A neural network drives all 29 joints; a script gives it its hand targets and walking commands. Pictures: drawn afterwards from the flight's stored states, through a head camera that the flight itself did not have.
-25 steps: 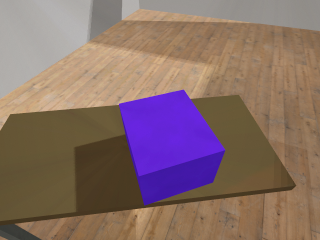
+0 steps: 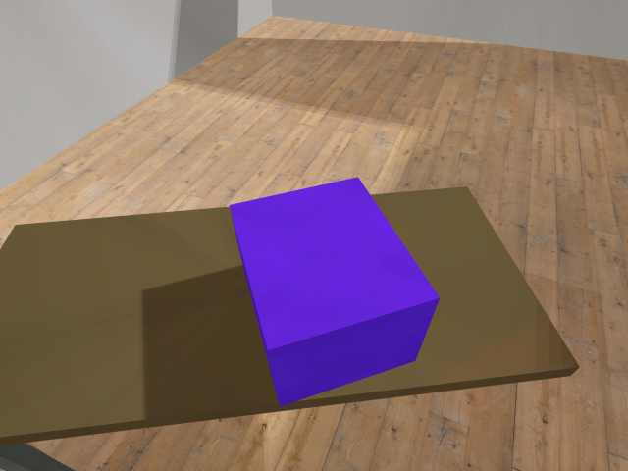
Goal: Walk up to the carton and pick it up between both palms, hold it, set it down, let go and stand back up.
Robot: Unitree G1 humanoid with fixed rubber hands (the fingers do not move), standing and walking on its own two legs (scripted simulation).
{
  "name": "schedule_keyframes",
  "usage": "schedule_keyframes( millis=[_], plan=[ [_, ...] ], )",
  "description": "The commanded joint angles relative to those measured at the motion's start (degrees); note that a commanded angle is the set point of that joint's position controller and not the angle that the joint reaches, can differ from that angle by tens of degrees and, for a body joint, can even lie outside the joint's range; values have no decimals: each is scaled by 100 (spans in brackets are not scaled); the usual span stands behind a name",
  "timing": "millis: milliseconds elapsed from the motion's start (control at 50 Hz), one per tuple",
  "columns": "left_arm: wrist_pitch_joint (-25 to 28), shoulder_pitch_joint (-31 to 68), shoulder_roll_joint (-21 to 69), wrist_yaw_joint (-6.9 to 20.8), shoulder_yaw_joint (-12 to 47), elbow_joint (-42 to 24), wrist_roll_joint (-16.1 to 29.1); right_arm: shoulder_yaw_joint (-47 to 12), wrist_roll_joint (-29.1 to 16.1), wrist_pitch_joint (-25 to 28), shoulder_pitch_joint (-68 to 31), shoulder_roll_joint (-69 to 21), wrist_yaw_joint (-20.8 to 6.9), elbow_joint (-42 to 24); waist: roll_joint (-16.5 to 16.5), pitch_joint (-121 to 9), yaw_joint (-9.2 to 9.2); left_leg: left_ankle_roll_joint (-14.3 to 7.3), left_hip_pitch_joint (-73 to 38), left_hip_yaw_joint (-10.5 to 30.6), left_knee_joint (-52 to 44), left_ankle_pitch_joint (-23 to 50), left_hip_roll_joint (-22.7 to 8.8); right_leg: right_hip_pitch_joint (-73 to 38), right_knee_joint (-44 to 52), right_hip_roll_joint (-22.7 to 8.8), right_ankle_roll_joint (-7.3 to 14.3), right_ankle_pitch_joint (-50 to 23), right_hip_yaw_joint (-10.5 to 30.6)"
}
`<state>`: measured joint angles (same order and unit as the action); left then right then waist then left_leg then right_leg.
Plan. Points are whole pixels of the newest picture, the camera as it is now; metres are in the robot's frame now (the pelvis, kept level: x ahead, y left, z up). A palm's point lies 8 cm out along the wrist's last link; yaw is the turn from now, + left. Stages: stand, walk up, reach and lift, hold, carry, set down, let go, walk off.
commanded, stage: stand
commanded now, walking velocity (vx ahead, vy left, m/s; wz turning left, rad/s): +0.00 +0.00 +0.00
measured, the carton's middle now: (322, 282) +0.47 +0.01 -0.08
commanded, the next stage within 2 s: walk up in 1.52 s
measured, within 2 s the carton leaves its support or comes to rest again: neither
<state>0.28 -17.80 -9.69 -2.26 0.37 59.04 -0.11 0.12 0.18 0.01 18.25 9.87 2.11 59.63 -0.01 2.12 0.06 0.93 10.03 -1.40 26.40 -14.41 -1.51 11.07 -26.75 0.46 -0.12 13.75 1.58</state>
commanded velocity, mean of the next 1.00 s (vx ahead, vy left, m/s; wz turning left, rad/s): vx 0.00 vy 0.00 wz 0.00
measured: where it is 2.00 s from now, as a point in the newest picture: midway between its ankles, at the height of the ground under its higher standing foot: outside the picture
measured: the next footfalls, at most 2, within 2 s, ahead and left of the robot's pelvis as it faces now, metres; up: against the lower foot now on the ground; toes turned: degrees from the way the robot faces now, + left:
none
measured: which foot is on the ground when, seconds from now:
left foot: down 0.00-1.00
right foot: down 0.00-1.00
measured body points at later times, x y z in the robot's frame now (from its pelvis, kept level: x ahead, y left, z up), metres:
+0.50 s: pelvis +0.01 +0.00 +0.00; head +0.02 +0.00 +0.45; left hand +0.02 +0.22 -0.16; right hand +0.02 -0.23 -0.16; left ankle +0.00 +0.13 -0.74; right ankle +0.01 -0.12 -0.74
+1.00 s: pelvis +0.01 +0.00 +0.00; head +0.01 +0.01 +0.45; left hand +0.02 +0.22 -0.16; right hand +0.00 -0.22 -0.16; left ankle +0.00 +0.13 -0.74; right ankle +0.01 -0.12 -0.74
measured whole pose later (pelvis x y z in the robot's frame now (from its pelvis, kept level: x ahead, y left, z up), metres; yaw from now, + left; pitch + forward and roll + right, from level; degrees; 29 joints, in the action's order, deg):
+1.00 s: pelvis +0.01 +0.00 +0.00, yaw +0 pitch -3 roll +0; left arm 0.2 -15.7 -8.1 -2.9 -0.2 62.9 -0.1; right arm 0.2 0.1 0.2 16.9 8.2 2.6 63.3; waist 0.1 3.2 0.2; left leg 0.7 7.3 -1.3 24.8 -14.6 -1.3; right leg 8.1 -24.6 0.1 -0.5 13.6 1.4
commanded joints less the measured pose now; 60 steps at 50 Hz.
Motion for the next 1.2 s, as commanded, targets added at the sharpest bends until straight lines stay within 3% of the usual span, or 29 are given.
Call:
schedule_keyframes(
  millis=[0, 20, 60, 100, 140, 160, 180, 260, 320, 380, 440, 500, 580, 620, 640, 700, 740, 780, 820, 840, 920, 960, 1000, 1040, 1060, 1080, 1120, 1160, 1180],
  plan=[
    [61, -343, -739, -33, -128, -169, 13, 96, -15, 39, 470, 619, 32, -135, 96, 433, 22, -149, 292, 431, -573, 149, -418, 383, 735, -512, 101, -111, 493],
    [65, -341, -751, -33, -149, -165, -11, 122, 18, 51, 370, 723, 42, -138, 182, 409, 16, -180, 146, 460, -560, 180, -397, 434, 736, -491, 92, -209, 483],
    [80, -319, -686, -46, -135, -108, -35, 131, 11, 92, 397, 705, 40, -103, -140, 355, -7, -178, 186, 482, -597, 408, -433, 232, 624, -529, 131, -535, 455],
    [79, -364, -616, -27, -126, -61, -20, 152, 33, 82, 291, 756, 33, -106, -161, 229, -39, -150, 20, 439, -541, 376, -413, 322, 645, -493, 100, -511, 406],
    [85, -298, -618, -30, -137, -26, 0, 129, 24, 70, 338, 639, 16, -74, 280, 317, 8, -152, 2, 409, -522, 535, -444, 391, 683, -501, 104, -582, 386],
    [96, -223, -685, -50, -155, -47, -28, 118, 9, 71, 522, 652, 15, -50, 163, 175, 80, -146, 11, 438, -506, 597, -442, 213, 688, -549, 144, -664, 417],
    [98, -263, -650, -43, -159, -46, -5, 102, 13, 64, 435, 654, 24, -7, -57, 228, -2, -161, 87, 434, -546, 553, -424, 209, 671, -543, 158, -606, 437],
    [79, -307, -639, -55, -160, 1, 10, 92, 2, 66, 348, 600, 51, -38, 101, 324, 16, -161, 114, 433, -582, 623, -465, 209, 672, -530, 136, -735, 423],
    [85, -393, -585, -51, -169, -10, -44, 108, 33, 71, 298, 641, 68, -16, -238, 254, -16, -162, -120, 372, -528, 806, -441, 155, 622, -552, 157, -921, 467],
    [116, -377, -560, -65, -145, 44, -28, 116, 14, 83, 337, 638, 70, 7, 265, 88, 31, -200, -268, 403, -520, 926, -482, 170, 677, -502, 108, -1081, 363],
    [107, -268, -455, -52, -153, 40, 16, 116, -4, 75, 277, 660, 63, 29, -211, 152, 65, -176, -193, 349, -549, 1053, -469, 70, 636, -567, 129, -1262, 450],
    [100, -311, -474, -68, -123, 97, -18, 101, -5, 88, 354, 529, 61, 69, 174, 147, 8, -194, -190, 432, -546, 1104, -525, -70, 628, -556, 151, -1383, 366],
    [85, -306, -520, -62, -143, 125, -5, 87, -11, 93, 283, 565, 62, 119, -117, 266, 19, -193, -10, 372, -578, 1093, -477, -151, 604, -562, 118, -1345, 408],
    [75, -355, -550, -48, -148, 131, 7, 101, -18, 85, 236, 637, 80, 120, -44, 454, -47, -183, -100, 323, -626, 787, -454, 138, 705, -501, 79, -1006, 415],
    [85, -322, -438, -58, -133, 144, 7, 88, -21, 83, 317, 657, 78, 107, -5, 402, 56, -190, -70, 402, -602, 885, -488, -37, 690, -545, 106, -1117, 414],
    [95, -359, -477, -66, -125, 164, -24, 122, 6, 99, 248, 648, 87, 168, 94, 252, -37, -187, -233, 391, -613, 1035, -480, -2, 616, -536, 70, -1274, 357],
    [103, -269, -497, -82, -162, 123, -15, 108, 5, 101, 152, 663, 77, 125, -190, 176, -1, -192, -213, 350, -542, 1350, -492, -185, 611, -605, 93, -1544, 424],
    [91, -117, -531, -78, -183, 186, 5, 100, -8, 81, 331, 480, 86, 162, 86, 83, 42, -174, -329, 372, -574, 1368, -481, -171, 607, -542, 88, -1448, 377],
    [60, -163, -319, -78, -140, 182, -4, 109, -4, 70, 277, 564, 92, 231, -197, 456, 32, -150, -90, 318, -663, 1123, -436, -86, 691, -520, 69, -1279, 359],
    [46, -247, -344, -83, -120, 214, 6, 122, -37, 73, 201, 513, 94, 163, -16, 413, -28, -162, -136, 419, -685, 1029, -480, -28, 722, -521, 70, -1140, 348],
    [43, -189, -481, -90, -170, 279, -39, 141, 12, 79, 297, 526, 75, 238, 118, 325, 38, -144, -89, 409, -709, 749, -465, -113, 702, -526, 66, -868, 313],
    [42, -222, -404, -103, -136, 278, 10, 100, -15, 81, 217, 513, 88, 187, 91, 398, -47, -178, -59, 405, -753, 683, -463, 41, 744, -535, 68, -737, 366],
    [42, -193, -439, -100, -132, 301, -10, 131, 16, 88, 321, 537, 91, 223, 20, 422, 17, -164, -78, 447, -768, 711, -474, 72, 734, -546, 77, -755, 303],
    [45, -311, -354, -98, -119, 337, 7, 125, 7, 94, 273, 508, 83, 259, -210, 356, -62, -176, -73, 415, -768, 670, -446, 160, 762, -531, 23, -753, 311],
    [32, -225, -405, -105, -109, 355, -3, 141, 10, 87, 295, 521, 70, 214, -70, 429, 69, -197, -83, 464, -793, 575, -442, 147, 751, -526, 34, -706, 283],
    [38, -268, -443, -103, -130, 347, 15, 130, -12, 80, 245, 540, 79, 215, -136, 379, -38, -160, -20, 453, -808, 467, -413, 130, 786, -501, -2, -586, 321],
    [40, -208, -511, -108, -113, 292, 10, 106, -22, 89, 379, 499, 76, 198, 142, 337, -15, -160, 31, 527, -789, 579, -412, 36, 759, -539, 30, -624, 309],
    [50, -361, -440, -80, -117, 365, 0, 123, 2, 103, 297, 558, 88, 218, 180, 436, -65, -160, -75, 431, -717, 515, -434, 291, 790, -495, -7, -610, 274],
    [46, -262, -418, -75, -128, 363, -15, 93, 10, 97, 398, 530, 97, 225, -40, 442, 16, -159, -39, 425, -785, 494, -416, 202, 737, -531, 12, -620, 322]
  ],
)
